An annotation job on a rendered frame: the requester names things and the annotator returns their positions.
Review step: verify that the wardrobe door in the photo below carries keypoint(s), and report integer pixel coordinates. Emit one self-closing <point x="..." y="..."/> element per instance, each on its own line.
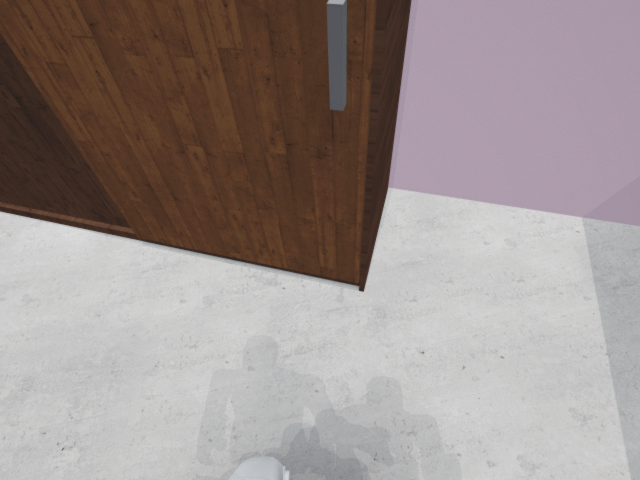
<point x="40" y="165"/>
<point x="208" y="122"/>

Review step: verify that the handle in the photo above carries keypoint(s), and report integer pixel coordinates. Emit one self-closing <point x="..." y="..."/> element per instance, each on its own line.
<point x="337" y="52"/>

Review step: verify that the left robot thigh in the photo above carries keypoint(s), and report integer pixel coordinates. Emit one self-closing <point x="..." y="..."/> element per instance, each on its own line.
<point x="261" y="468"/>

